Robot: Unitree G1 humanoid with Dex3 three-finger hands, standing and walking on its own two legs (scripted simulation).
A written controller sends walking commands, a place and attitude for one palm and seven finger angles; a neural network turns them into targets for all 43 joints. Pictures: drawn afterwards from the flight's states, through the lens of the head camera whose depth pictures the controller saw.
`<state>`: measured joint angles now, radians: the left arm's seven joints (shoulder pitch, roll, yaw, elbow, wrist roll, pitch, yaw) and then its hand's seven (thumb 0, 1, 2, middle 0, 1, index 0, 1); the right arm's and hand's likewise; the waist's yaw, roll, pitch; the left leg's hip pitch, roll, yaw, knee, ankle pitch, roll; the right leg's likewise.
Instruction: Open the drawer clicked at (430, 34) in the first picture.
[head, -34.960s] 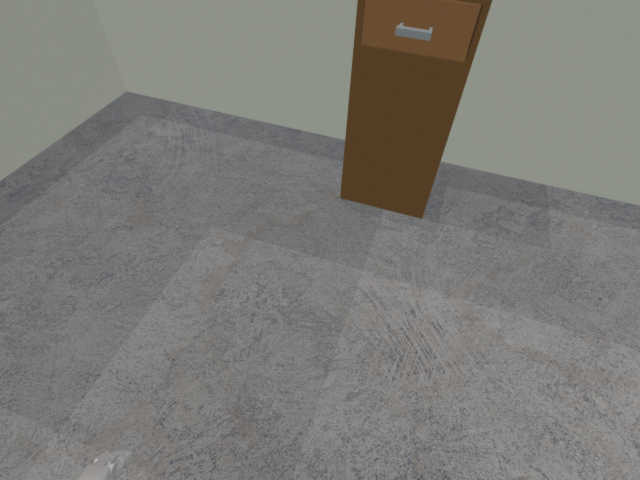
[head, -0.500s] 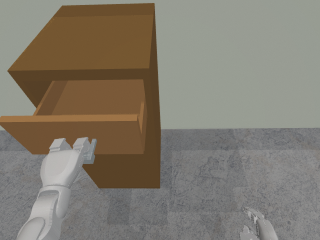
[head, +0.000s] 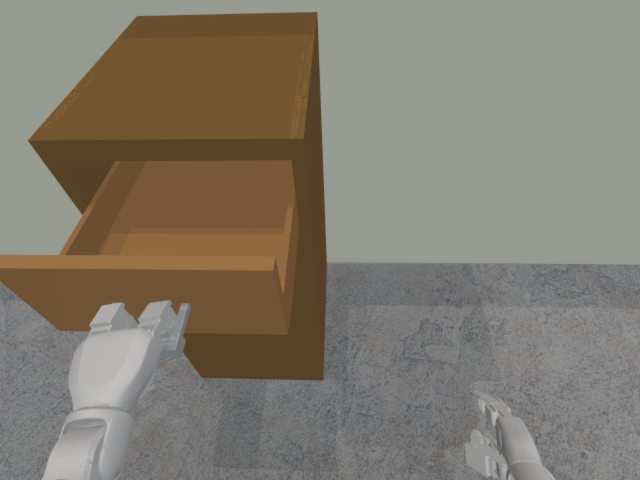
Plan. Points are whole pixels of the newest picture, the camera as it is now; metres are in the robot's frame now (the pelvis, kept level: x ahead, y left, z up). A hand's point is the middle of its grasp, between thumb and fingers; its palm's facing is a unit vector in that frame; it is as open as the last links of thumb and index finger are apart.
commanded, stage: pull the drawer open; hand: left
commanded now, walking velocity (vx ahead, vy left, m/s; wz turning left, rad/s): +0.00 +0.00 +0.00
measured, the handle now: (143, 327) +0.28 +0.26 +0.04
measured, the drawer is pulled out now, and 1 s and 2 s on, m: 0.19 0.30 0.30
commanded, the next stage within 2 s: open the thumb to release the handle in 1.14 s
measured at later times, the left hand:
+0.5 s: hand (123, 434) +0.16 +0.24 +0.02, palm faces -0.02 -0.11 -0.99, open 5.6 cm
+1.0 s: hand out of the picture +0.12 +0.24 +0.02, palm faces -0.02 -0.10 -0.99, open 5.6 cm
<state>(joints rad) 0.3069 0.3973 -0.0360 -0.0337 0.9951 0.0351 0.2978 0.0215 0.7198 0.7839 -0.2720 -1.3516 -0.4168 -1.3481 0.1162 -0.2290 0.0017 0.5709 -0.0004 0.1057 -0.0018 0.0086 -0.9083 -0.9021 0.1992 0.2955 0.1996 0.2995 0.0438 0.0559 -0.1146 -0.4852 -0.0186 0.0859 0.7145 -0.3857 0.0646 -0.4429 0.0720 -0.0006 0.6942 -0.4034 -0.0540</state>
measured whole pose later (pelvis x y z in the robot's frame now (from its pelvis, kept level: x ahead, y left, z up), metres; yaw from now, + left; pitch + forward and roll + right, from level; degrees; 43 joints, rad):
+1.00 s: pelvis -0.01 +0.00 -0.02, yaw +0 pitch +10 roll -1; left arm 0.79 0.42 0.01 -0.35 0.98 -0.02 0.41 0.03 0.71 0.78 -0.27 -1.35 -0.42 -1.35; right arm 0.15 -0.24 0.01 0.48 -0.02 0.12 0.05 0.01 -0.91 -0.90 0.20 0.30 0.20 0.30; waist 0.07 0.06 -0.15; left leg -0.61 0.00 0.09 0.88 -0.45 0.06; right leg -0.57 0.08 0.00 0.86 -0.47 -0.06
